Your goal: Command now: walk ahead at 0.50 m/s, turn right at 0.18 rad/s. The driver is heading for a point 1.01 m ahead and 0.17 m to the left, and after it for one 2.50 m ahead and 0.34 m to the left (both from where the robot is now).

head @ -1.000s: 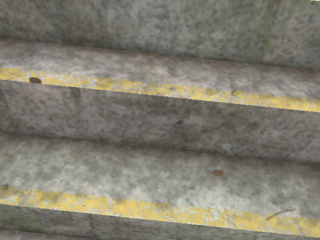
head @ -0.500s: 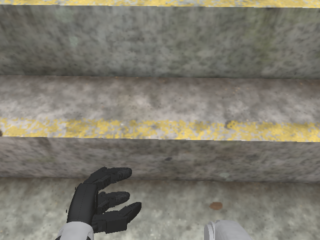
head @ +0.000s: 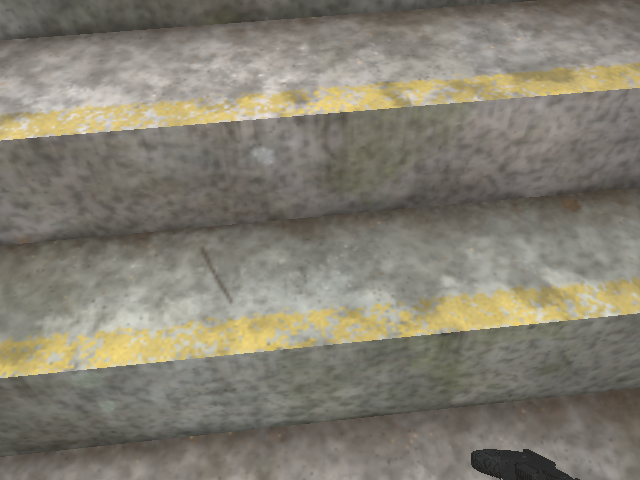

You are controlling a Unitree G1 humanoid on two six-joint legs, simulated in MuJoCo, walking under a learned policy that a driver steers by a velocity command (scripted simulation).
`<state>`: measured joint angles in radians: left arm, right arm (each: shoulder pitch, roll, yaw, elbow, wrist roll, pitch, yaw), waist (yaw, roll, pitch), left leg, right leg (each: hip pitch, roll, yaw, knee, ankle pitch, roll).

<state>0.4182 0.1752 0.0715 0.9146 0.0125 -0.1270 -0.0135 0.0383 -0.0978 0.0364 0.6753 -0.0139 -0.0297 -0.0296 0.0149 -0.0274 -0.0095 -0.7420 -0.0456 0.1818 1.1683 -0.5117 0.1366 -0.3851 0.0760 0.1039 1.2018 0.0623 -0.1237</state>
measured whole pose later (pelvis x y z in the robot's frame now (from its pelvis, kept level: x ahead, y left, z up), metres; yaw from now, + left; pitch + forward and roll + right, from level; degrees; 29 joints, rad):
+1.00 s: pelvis +0.33 +0.07 +0.32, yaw +20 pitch +1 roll -4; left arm 0.14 0.32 0.09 0.98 0.04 -0.11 0.01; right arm 0.41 -0.17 -0.07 0.72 -0.01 -0.01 0.00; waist -0.17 -0.05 -0.10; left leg -0.60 0.15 0.07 1.08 -0.24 0.21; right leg -0.17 -0.33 -0.44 0.60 -0.31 0.04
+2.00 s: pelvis +0.55 +0.19 +0.56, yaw -2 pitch +3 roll +1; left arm 0.37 0.09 0.06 0.86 0.02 -0.05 0.07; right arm 0.01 -0.03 0.07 0.56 -0.06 -0.03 -0.03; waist 0.10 0.06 0.05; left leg -1.28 0.04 0.00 2.03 -0.11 0.02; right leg -0.30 0.13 0.16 0.63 -0.36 -0.08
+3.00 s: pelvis +0.84 +0.09 +0.77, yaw -2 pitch +2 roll +1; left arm 0.52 0.06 0.02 0.99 0.04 -0.13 0.03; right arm 0.00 -0.03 0.00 0.65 -0.03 0.00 -0.05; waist 0.03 0.09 -0.02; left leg -1.29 -0.05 0.02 2.18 -0.17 0.11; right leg -0.11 -0.05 -0.29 0.38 -0.30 -0.02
